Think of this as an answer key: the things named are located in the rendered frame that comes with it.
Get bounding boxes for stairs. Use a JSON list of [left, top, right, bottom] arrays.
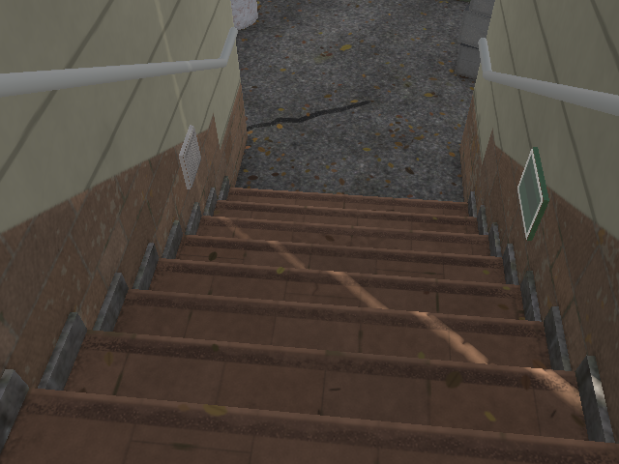
[[0, 188, 619, 464]]

